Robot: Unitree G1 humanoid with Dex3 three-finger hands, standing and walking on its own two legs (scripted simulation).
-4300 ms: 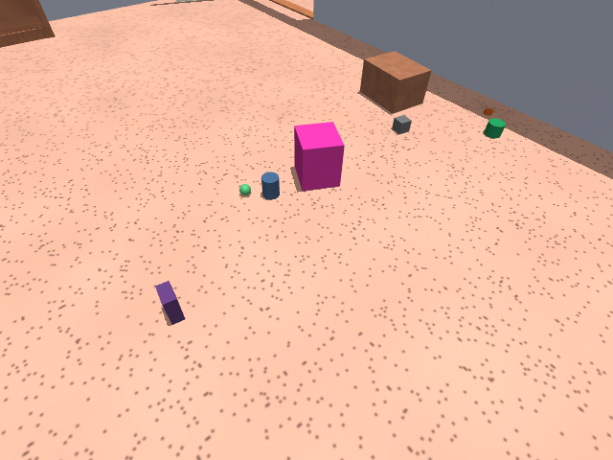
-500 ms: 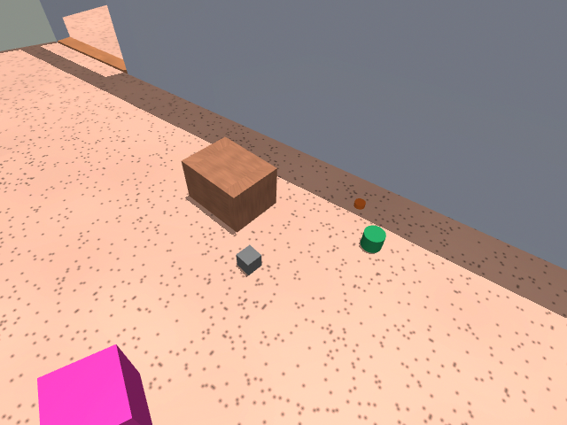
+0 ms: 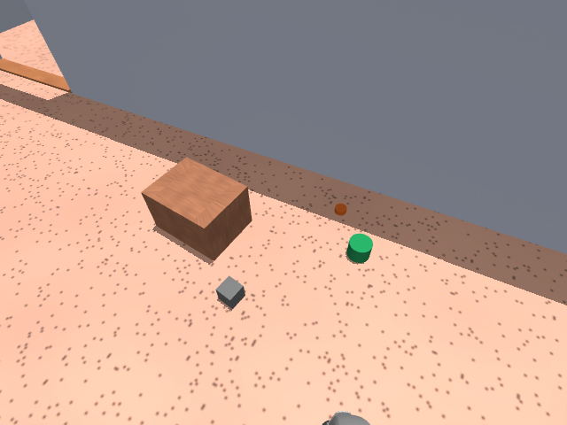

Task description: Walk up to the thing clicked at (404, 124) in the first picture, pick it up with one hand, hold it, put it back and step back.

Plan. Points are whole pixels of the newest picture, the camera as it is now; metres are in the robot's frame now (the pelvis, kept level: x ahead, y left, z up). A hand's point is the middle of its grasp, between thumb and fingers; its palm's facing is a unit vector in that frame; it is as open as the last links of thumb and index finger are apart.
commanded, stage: walk up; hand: left
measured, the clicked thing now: (230, 292) +0.71 +0.19 -0.73
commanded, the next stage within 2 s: none
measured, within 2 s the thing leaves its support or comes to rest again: neither
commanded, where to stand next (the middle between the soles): +0.26 +0.00 m, yaw +1 degrees
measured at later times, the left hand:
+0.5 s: hand out of the picture +0.17 +0.29 -0.14, palm faces +0.01 -0.92 -0.39, open 7.4 cm
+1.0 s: hand (111, 394) +0.22 +0.28 -0.14, palm faces -0.02 -0.91 -0.41, open 7.4 cm
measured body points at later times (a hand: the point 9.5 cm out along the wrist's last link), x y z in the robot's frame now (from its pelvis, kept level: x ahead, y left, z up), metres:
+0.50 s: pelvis +0.13 +0.01 +0.00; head +0.14 +0.02 +0.44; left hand +0.16 +0.34 -0.12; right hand +0.19 -0.32 -0.11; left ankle +0.21 +0.14 -0.73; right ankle +0.12 -0.12 -0.73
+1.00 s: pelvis +0.17 +0.01 -0.01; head +0.19 -0.01 +0.44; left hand +0.22 +0.33 -0.12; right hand +0.28 -0.28 -0.14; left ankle +0.21 +0.14 -0.73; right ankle +0.21 -0.11 -0.73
